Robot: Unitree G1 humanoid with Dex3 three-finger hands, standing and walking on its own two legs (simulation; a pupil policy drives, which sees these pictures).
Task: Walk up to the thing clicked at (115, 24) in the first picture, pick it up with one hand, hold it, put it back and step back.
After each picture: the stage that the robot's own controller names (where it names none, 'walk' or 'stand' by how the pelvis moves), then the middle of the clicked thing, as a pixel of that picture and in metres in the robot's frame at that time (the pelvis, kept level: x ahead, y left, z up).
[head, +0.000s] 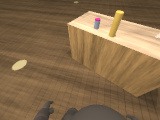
stand; (115, 25) +0.88 -0.20 +0.09
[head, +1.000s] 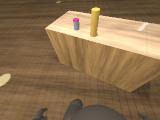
walk; (94, 23) +0.79 +0.05 +0.12
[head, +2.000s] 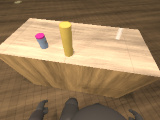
stand; (67, 41) +0.47 +0.21 +0.13
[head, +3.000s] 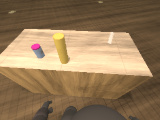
stand; (62, 50) +0.44 +0.23 +0.10
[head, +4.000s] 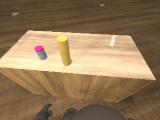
stand; (64, 52) +0.44 +0.21 +0.09
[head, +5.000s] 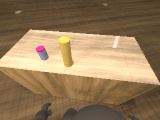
stand; (66, 53) +0.42 +0.20 +0.09
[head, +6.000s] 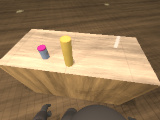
stand; (67, 53) +0.43 +0.19 +0.09
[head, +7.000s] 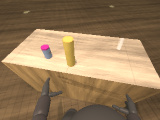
rise first; (69, 53) +0.43 +0.19 +0.09
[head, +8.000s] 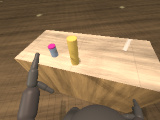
go down; (73, 52) +0.45 +0.19 +0.10
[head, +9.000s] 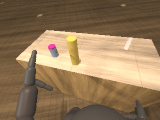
go down; (73, 52) +0.44 +0.19 +0.10
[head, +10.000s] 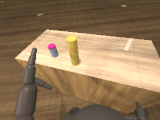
go down; (73, 52) +0.44 +0.19 +0.10
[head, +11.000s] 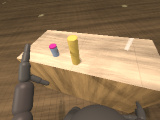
go down; (74, 51) +0.45 +0.19 +0.10
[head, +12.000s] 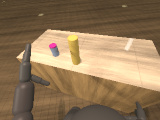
go down; (74, 51) +0.45 +0.19 +0.10
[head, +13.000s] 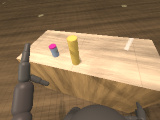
go down; (74, 52) +0.45 +0.19 +0.10
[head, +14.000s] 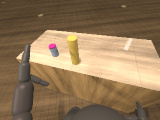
go down; (74, 51) +0.45 +0.19 +0.10
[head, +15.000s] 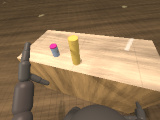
go down; (74, 52) +0.45 +0.18 +0.10
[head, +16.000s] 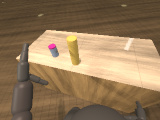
go down; (73, 52) +0.44 +0.19 +0.10
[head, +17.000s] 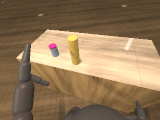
go down; (74, 51) +0.45 +0.19 +0.10
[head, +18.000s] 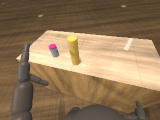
go down; (74, 52) +0.45 +0.19 +0.10
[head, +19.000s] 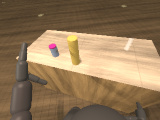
go down; (74, 52) +0.44 +0.19 +0.10
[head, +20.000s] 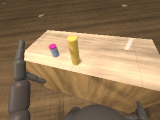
go down; (74, 52) +0.44 +0.19 +0.10
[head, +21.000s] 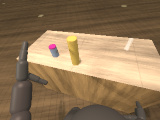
go down; (74, 52) +0.44 +0.19 +0.10
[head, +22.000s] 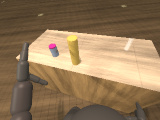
go down; (74, 52) +0.44 +0.19 +0.10
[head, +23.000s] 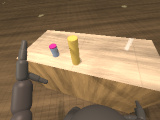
go down; (74, 52) +0.45 +0.19 +0.10
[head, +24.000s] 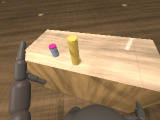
go down; (74, 52) +0.44 +0.19 +0.10
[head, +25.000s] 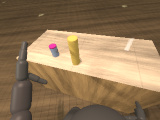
go down; (74, 52) +0.44 +0.19 +0.10
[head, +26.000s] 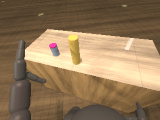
go down; (75, 51) +0.45 +0.18 +0.10
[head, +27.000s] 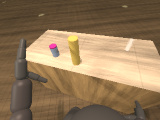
go down; (74, 52) +0.44 +0.19 +0.10
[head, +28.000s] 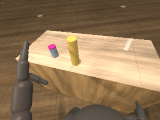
go down; (73, 52) +0.44 +0.19 +0.10
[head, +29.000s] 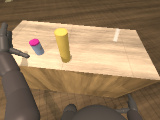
go down; (64, 48) +0.44 +0.18 +0.11
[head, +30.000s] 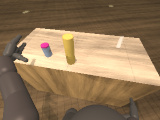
approach; (69, 51) +0.45 +0.17 +0.10
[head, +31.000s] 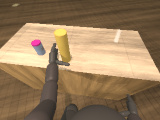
close; (63, 48) +0.44 +0.19 +0.12
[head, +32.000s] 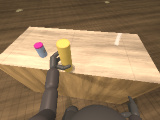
lift; (65, 58) +0.36 +0.17 +0.12
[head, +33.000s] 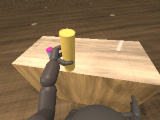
lift; (68, 53) +0.31 +0.15 +0.24
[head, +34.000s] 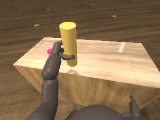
hold; (70, 48) +0.32 +0.14 +0.27
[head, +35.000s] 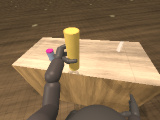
crouch; (73, 52) +0.32 +0.12 +0.24
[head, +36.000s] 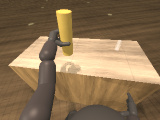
crouch; (66, 36) +0.40 +0.16 +0.30
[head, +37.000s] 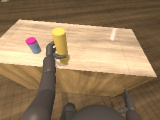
lower; (61, 48) +0.43 +0.18 +0.12
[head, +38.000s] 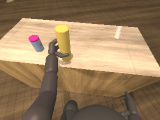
lower; (64, 46) +0.43 +0.18 +0.14
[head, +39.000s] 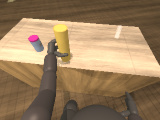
lower; (63, 46) +0.43 +0.18 +0.14
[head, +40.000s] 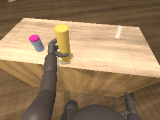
lower; (64, 46) +0.43 +0.18 +0.14
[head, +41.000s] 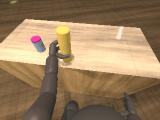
loosen; (65, 47) +0.42 +0.18 +0.14
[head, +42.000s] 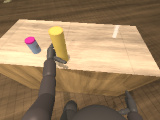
withdraw; (60, 48) +0.42 +0.19 +0.14
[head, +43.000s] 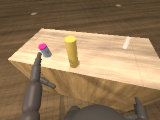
sink last; (72, 54) +0.41 +0.17 +0.12
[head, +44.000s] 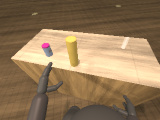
stand; (72, 53) +0.43 +0.18 +0.10
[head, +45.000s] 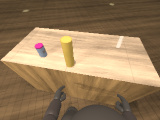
stand; (68, 53) +0.42 +0.19 +0.10
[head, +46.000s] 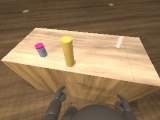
stand; (68, 53) +0.42 +0.19 +0.10
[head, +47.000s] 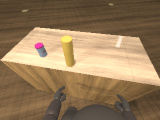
stand; (68, 53) +0.42 +0.19 +0.10
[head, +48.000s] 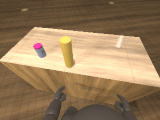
stand; (67, 54) +0.41 +0.19 +0.10
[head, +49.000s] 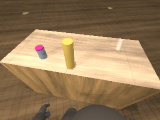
walk; (69, 55) +0.41 +0.18 +0.10
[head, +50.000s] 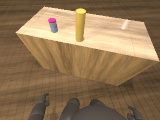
walk; (80, 27) +0.64 +0.14 +0.11
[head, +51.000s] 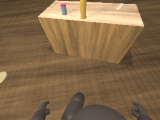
walk; (83, 6) +1.06 +0.21 +0.12
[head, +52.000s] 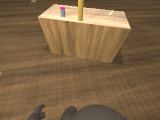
walk; (80, 10) +1.18 +0.19 +0.11
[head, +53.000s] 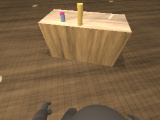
stand; (80, 15) +1.12 +0.20 +0.09
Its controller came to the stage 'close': yes
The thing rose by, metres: 0.20
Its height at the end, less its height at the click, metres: +0.00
